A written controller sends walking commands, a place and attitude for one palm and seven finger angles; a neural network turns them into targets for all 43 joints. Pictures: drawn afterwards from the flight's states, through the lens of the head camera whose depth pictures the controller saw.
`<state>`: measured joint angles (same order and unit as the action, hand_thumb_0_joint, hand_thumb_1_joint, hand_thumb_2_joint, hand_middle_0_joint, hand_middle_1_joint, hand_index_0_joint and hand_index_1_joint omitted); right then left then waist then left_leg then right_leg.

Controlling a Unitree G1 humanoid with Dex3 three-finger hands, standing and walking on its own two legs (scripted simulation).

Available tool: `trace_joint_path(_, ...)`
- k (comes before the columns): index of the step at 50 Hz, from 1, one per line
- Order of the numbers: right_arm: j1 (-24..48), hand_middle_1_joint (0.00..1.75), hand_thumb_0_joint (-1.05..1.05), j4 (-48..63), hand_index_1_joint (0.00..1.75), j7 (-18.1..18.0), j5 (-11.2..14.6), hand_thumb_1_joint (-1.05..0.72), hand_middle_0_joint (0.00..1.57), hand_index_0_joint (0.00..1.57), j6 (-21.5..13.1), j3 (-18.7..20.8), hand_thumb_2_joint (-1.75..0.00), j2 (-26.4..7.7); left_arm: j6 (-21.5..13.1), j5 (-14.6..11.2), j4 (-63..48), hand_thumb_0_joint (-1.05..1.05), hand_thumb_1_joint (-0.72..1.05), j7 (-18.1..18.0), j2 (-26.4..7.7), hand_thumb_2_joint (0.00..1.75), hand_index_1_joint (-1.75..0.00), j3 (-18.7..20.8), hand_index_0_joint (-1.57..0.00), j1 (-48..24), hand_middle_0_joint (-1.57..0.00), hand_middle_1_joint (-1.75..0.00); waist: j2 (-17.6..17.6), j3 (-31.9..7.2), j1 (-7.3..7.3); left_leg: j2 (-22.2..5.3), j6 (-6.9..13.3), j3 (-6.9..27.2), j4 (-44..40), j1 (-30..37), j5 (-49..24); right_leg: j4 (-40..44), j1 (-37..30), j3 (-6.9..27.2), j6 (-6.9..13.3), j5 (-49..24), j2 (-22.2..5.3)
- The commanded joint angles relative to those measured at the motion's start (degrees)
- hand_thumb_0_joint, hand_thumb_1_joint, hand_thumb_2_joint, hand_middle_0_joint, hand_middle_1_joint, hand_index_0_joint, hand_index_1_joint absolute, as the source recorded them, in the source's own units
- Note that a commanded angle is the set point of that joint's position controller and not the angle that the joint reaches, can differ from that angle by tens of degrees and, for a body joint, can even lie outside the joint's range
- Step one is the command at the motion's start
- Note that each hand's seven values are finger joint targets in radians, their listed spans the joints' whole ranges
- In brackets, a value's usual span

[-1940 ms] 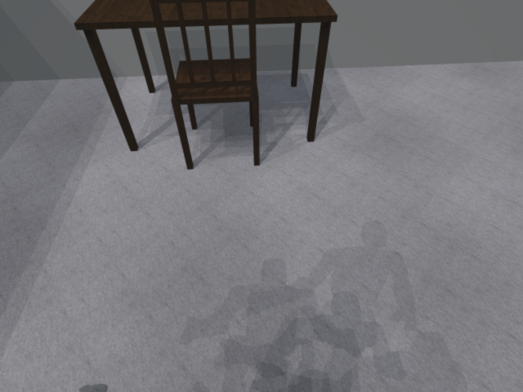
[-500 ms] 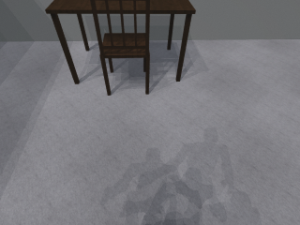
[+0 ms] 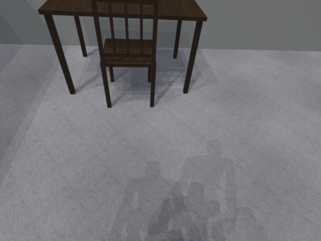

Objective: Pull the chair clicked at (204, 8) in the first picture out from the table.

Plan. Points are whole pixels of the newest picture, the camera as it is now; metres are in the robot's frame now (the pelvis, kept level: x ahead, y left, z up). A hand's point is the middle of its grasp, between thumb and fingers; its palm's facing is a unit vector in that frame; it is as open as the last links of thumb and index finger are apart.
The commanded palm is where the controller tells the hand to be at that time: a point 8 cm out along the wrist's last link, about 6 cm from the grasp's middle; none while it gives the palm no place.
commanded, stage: walk to a spot facing it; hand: left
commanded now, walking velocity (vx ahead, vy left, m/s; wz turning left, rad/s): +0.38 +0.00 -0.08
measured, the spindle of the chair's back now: (126, 30) +1.36 +0.31 -0.06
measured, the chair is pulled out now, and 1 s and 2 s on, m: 0.00 0.00 0.00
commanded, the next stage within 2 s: turn to face it in 1.16 s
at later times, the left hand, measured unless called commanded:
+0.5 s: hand (124, 192) +0.31 +0.13 -0.17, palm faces -0.01 -0.98 -0.19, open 7.3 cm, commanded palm none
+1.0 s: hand (113, 161) +0.42 +0.20 -0.16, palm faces +0.08 -0.99 -0.13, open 7.4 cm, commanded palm none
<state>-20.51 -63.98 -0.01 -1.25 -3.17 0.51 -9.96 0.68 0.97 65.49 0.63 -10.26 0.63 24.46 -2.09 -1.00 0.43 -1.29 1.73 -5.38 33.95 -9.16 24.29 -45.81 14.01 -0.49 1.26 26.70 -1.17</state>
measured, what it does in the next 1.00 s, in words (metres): walks ahead: right foot, then left foot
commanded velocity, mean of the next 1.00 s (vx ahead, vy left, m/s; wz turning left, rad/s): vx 0.38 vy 0.00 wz -0.03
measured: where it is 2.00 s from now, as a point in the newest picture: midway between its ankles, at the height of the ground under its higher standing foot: (164, 172)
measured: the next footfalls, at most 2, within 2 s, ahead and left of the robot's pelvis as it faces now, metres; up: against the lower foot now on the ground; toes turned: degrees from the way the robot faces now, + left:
right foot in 0.36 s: +0.31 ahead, -0.15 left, +0.00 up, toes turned -9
left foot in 0.76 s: +0.44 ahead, +0.10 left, +0.00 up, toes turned +13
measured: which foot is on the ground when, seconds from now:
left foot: down 0.00-0.36, up 0.38-0.74, down 0.76-1.00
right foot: up 0.00-0.34, down 0.36-0.78, up 0.80-1.00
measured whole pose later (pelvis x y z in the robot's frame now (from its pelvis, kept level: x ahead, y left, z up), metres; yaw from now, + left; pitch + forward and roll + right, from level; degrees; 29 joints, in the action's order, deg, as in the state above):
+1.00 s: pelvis +0.43 +0.02 +0.02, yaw +1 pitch +0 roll -1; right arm -17.5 -60.6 -1.2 -0.9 -5.3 2.8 -8.7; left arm -0.3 1.7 62.0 1.3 -10.6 3.5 17.6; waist -2.3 1.5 1.2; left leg -1.8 3.5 -12.1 22.3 -7.9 14.8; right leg -65.9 31.8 -3.4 -0.7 14.0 -6.6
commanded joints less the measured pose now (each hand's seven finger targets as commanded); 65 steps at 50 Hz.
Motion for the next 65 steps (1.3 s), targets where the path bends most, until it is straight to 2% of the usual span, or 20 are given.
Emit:
trace_joint_path(1, -14.5, 0.3, 0.0, -2.1, 0.3, -2.2, -0.2, -0.9, 0.2, 0.2, -1.5, 1.6, -0.9, -7.8, -3.3, 0.4, -8.9, 0.0, 0.9, -0.1, -4.2, 0.9, -0.3, 1.8, -0.2, -13.6, -0.2, -0.3, 5.8, 11.3, -5.21, -20.8, 10.8, 22.8, -19.6, 13.5, -30.3, -21.6, 30.7, 0.6, 0.6, -1.3, -3.9)
trace_joint_path(7, -13.5, 0.3, 0.0, -3.0, 0.3, -2.8, 0.3, -0.9, 0.2, 0.2, -2.9, 1.1, -0.9, -3.6, -1.8, 0.4, -10.0, 0.0, 0.9, 1.4, -0.9, 0.9, -0.3, 1.8, -0.2, -16.1, -0.2, -0.3, 9.0, 12.1, -2.27, -12.7, 6.8, 7.4, -24.4, 8.9, -30.3, -11.0, 27.8, -4.8, -0.9, -13.7, -4.9)
trace_joint_path(12, -13.3, 0.3, 0.0, -4.3, 0.3, -2.7, 0.1, -0.9, 0.2, 0.2, -2.4, 1.9, -0.9, -5.0, -2.2, -0.1, -11.7, 0.0, 0.9, 1.4, -0.8, 0.9, -0.3, 2.1, -0.2, -20.2, -0.2, -0.3, 9.5, 10.9, -1.93, -13.2, 6.3, 2.4, -22.5, 8.8, -41.9, 5.9, 15.2, -8.3, 1.6, -16.9, -1.4)
trace_joint_path(16, -10.0, 0.3, 0.0, -3.8, 0.3, -2.2, 0.4, -0.9, 0.2, 0.2, -1.9, 2.8, -0.9, -7.0, -3.6, 0.9, -6.1, 0.0, 0.9, 0.5, -5.8, 0.9, -0.3, 4.0, -0.2, 0.4, -0.2, -0.3, 6.0, -0.5, 7.85, -10.6, 2.8, -0.8, 5.7, 3.1, -51.2, 13.4, -12.9, -8.2, 4.4, -18.0, 1.3)
trace_joint_path(17, -12.4, 0.3, 0.0, -3.0, 0.3, -1.4, 1.1, -0.9, 0.2, 0.2, -1.9, 2.4, -0.9, -3.9, -4.4, 1.4, -4.2, 0.0, 0.9, -0.4, -11.7, 0.9, -0.3, 5.5, -0.2, 7.6, -0.2, -0.3, -3.5, -7.7, 9.62, -6.0, 1.2, -1.5, 24.7, -10.1, -29.8, 17.0, -26.7, 7.4, 8.1, -14.4, -11.9)
trace_joint_path(18, -14.2, 0.3, 0.0, -0.9, 0.3, -1.3, 1.7, -0.9, 0.2, 0.2, -1.8, 2.0, -0.9, -0.7, -4.4, 0.4, -3.8, 0.0, 0.9, -1.1, -16.5, 0.9, -0.3, 6.2, -0.2, 9.3, -0.2, -0.3, -11.0, -11.9, 6.82, 1.1, 0.0, 1.4, 46.2, -21.8, 6.3, 25.7, -29.4, 33.7, 14.1, -16.0, -27.5)
trace_joint_path(21, -3.5, 0.3, 0.0, 1.8, 0.3, -0.5, 0.4, -0.9, 0.2, 0.2, -0.5, 2.7, -0.9, -0.9, -4.2, 0.0, -7.3, 0.0, 0.9, -1.4, -9.5, 0.9, -0.3, 4.2, -0.2, -5.3, -0.2, -0.3, -2.7, 4.4, 2.48, -7.0, 1.1, 7.0, 47.3, -25.2, -3.7, 33.5, -2.7, 21.6, 10.6, 1.8, -22.3)
trace_joint_path(23, -6.7, 0.3, 0.0, 0.9, 0.3, -0.3, -0.4, -0.9, 0.2, 0.2, 1.0, 2.6, -0.9, 0.7, -4.6, 0.6, -8.0, 0.0, 0.9, -1.7, -6.2, 0.9, -0.3, 3.2, -0.2, -9.6, -0.2, -0.3, -1.0, 4.7, -1.85, -8.2, 0.0, 6.4, 41.3, -20.4, -5.4, 34.6, 5.6, 11.5, 8.2, -1.4, -18.6)
trace_joint_path(26, -6.5, 0.3, 0.0, 1.9, 0.3, 0.2, -0.4, -0.9, 0.2, 0.2, 2.4, 2.7, -0.9, 1.0, -4.8, 0.6, -7.8, 0.0, 0.9, -1.4, -5.7, 0.9, -0.3, 2.9, -0.2, -9.8, -0.2, -0.3, -4.0, 5.6, -3.76, -8.5, -2.1, 3.3, 31.2, -18.1, -8.3, 36.3, 10.6, 2.5, 7.0, -5.2, -15.4)
trace_joint_path(33, 6.4, 0.3, 0.0, 8.2, 0.3, 2.0, -0.1, -0.9, 0.2, 0.2, 1.0, 3.0, -0.9, -0.7, -4.8, 0.8, -6.7, 0.0, 0.9, -0.8, -8.5, 0.9, -0.3, 3.5, -0.2, -5.7, -0.2, -0.3, -2.8, 7.6, -0.55, -6.5, -2.2, -1.1, 8.5, -14.7, -11.3, 35.3, 4.2, 1.0, 7.1, -2.7, -15.2)
trace_joint_path(37, -0.3, 0.3, 0.0, 6.4, 0.3, 1.4, -0.4, -0.9, 0.2, 0.2, -0.3, 3.6, -0.9, -4.5, -4.2, 0.3, -6.5, 0.0, 0.9, -0.7, -7.8, 0.9, -0.3, 3.4, -0.2, -4.5, -0.2, -0.3, 4.3, 4.5, -4.3, -3.7, -1.2, -2.9, -3.7, 3.4, -9.4, 19.9, 5.7, -4.4, 4.4, -10.6, -11.1)
trace_joint_path(39, -13.1, 0.3, 0.0, 3.9, 0.3, 0.3, -1.1, -0.9, 0.2, 0.2, -0.6, 6.0, -0.9, -14.8, -4.2, 0.0, -10.0, 0.0, 0.9, 0.0, -3.2, 0.9, -0.3, 2.5, -0.2, -5.6, -0.2, -0.3, 26.3, 0.3, -8.3, -24.5, 8.0, 30.6, -21.3, 16.1, 0.7, -15.2, 23.7, -9.8, -0.6, 7.1, 0.6)
trace_joint_path(40, -11.9, 0.3, 0.0, 3.0, 0.3, -0.7, -0.8, -0.9, 0.2, 0.2, -0.3, 5.3, -0.9, -12.8, -3.9, 0.4, -10.3, 0.0, 0.9, -0.5, -5.2, 0.9, -0.3, 2.9, -0.2, -9.4, -0.2, -0.3, 20.2, 1.4, -8.33, -25.2, 8.6, 32.8, -23.6, 13.0, 3.5, -24.4, 26.7, -2.5, 0.1, 4.6, -1.7)
trace_joint_path(42, -4.0, 0.3, 0.0, 5.3, 0.3, -1.0, -0.4, -0.9, 0.2, 0.2, -1.0, 3.8, -0.9, -8.2, -4.0, 0.6, -9.0, 0.0, 0.9, 0.4, -4.2, 0.9, -0.3, 3.3, -0.2, -10.0, -0.2, -0.3, 7.5, 5.0, -4.37, -21.4, 7.1, 22.9, -23.3, 6.3, -1.3, -27.2, 27.4, 0.2, 0.2, -6.4, -6.0)
trace_joint_path(45, -1.1, 0.3, 0.0, 5.0, 0.3, -1.3, 0.0, -0.9, 0.2, 0.2, -2.5, 3.2, -0.9, -4.6, -2.6, 1.0, -6.3, 0.0, 0.9, 0.6, -2.0, 0.9, -0.3, 3.2, -0.2, -5.3, -0.2, -0.3, 7.1, 2.8, -0.81, -16.7, 5.0, 8.8, -22.8, 4.0, -17.4, -23.7, 22.2, -0.6, -1.6, -12.6, -6.9)
trace_joint_path(58, -8.9, 0.3, 0.0, -1.2, 0.3, -1.7, -0.3, -0.9, 0.2, 0.2, -1.9, 3.0, -0.9, -4.8, -1.9, 0.4, -10.3, 0.0, 0.9, 1.1, -0.7, 0.9, -0.3, 2.5, -0.2, -20.0, -0.2, -0.3, 9.9, 9.3, -3.15, -16.5, 5.0, -3.9, -20.4, 11.5, -38.3, 6.4, 20.4, -7.0, 0.2, -17.3, -4.1)
trace_joint_path(62, -6.0, 0.3, 0.0, -1.4, 0.3, -1.8, 0.1, -0.9, 0.2, 0.2, -1.3, 3.2, -0.9, -7.0, -3.1, 0.8, -6.2, 0.0, 0.9, 0.5, -3.4, 0.9, -0.3, 3.4, -0.2, -5.3, -0.2, -0.3, 7.8, 2.2, 4.36, -14.8, 2.6, -7.4, -1.2, 9.4, -54.2, 13.4, -1.2, -10.4, 3.3, -18.3, 1.4)
trace_joint_path(63, -5.4, 0.3, 0.0, -1.0, 0.3, -1.4, 0.7, -0.9, 0.2, 0.2, -1.3, 3.1, -0.9, -6.2, -3.7, 1.1, -3.9, 0.0, 0.9, 0.0, -6.8, 0.9, -0.3, 4.4, -0.2, 2.9, -0.2, -0.3, 2.7, -2.6, 7.96, -12.3, 1.0, -7.9, 11.5, 0.9, -45.5, 15.4, -14.4, -6.0, 4.2, -24.2, -1.9)
trace_joint_path(64, -9.6, 0.3, 0.0, -0.2, 0.3, -1.2, 1.6, -0.9, 0.2, 0.2, -1.5, 2.4, -0.9, -1.5, -4.4, 1.0, -3.1, 0.0, 0.9, -0.9, -12.9, 0.9, -0.3, 5.8, -0.2, 7.0, -0.2, -0.3, -10.9, -9.5, 7.34, -3.7, -1.5, -7.7, 31.8, -15.9, -5.6, 18.1, -28.5, 18.0, 10.6, -39.5, -20.0)
trace_joint_path(65, -7.8, 0.3, 0.0, 0.9, 0.3, -1.6, 1.7, -0.9, 0.2, 0.2, -0.9, 2.4, -0.9, -1.7, -4.1, -0.4, -3.1, 0.0, 0.9, -1.0, -15.2, 0.9, -0.3, 5.7, -0.2, 7.9, -0.2, -0.3, -7.6, -10.2, 6.39, -0.9, -1.4, -0.4, 44.1, -19.4, 10.7, 24.2, -25.2, 24.6, 15.4, -49.4, -26.6)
